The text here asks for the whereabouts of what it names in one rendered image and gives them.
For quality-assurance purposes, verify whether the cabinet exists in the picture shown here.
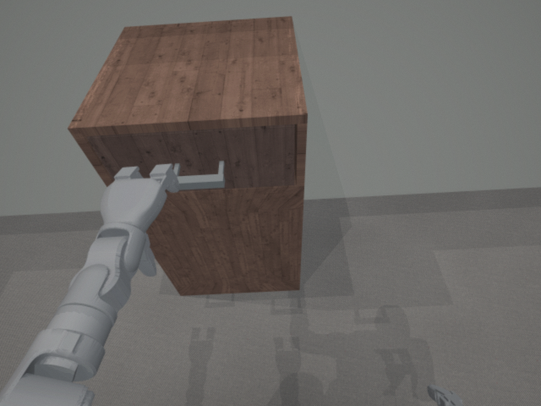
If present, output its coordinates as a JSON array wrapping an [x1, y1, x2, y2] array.
[[68, 16, 308, 296]]

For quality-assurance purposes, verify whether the handle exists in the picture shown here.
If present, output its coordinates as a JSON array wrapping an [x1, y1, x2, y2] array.
[[173, 161, 225, 190]]

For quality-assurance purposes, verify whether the drawer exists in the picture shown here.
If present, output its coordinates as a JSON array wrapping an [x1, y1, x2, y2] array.
[[86, 124, 295, 192]]

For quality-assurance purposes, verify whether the robot left forearm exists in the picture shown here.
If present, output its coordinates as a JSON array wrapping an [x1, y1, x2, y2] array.
[[0, 222, 146, 406]]

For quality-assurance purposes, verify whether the left robot upper arm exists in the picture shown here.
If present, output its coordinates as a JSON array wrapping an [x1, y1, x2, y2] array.
[[3, 373, 95, 406]]

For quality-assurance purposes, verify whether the robot right hand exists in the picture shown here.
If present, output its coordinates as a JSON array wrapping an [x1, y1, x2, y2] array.
[[428, 385, 463, 406]]

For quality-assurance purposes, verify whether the robot left hand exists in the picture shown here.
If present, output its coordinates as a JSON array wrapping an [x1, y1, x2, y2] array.
[[100, 164, 180, 277]]

